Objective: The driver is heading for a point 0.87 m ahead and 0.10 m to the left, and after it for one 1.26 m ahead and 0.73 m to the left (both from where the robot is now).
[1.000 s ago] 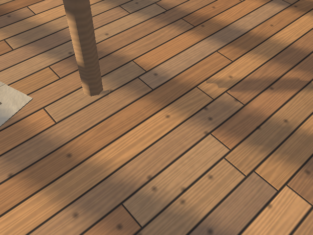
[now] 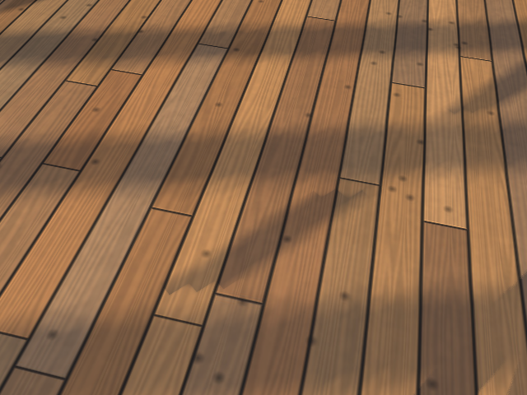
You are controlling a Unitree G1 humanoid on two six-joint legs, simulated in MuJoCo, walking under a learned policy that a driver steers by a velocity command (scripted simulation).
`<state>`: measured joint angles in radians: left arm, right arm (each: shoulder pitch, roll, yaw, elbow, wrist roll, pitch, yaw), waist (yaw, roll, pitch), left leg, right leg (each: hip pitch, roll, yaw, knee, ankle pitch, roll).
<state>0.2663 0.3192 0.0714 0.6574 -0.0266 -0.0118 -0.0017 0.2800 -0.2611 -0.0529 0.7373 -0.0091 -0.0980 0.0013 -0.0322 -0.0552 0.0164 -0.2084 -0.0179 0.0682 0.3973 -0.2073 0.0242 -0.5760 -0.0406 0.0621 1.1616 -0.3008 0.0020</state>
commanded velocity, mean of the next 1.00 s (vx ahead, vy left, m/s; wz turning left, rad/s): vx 0.50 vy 0.00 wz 0.17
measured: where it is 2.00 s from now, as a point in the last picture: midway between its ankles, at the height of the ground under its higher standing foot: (232, 271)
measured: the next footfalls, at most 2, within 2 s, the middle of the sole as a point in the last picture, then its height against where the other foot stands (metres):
right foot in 0.30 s outside the picture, level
left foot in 0.84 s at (227, 347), level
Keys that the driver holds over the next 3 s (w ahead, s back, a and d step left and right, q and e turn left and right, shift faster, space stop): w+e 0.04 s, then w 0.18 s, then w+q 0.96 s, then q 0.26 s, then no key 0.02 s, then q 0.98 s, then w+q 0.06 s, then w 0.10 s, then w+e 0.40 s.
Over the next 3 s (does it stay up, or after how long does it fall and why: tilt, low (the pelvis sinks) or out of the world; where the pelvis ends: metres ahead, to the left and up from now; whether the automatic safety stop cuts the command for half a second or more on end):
stays up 0.84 0.22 -0.01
